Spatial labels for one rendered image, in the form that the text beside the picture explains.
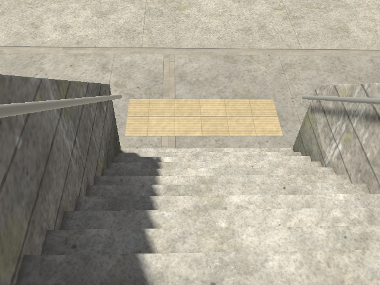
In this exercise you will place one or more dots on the stairs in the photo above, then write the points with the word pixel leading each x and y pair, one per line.
pixel 214 216

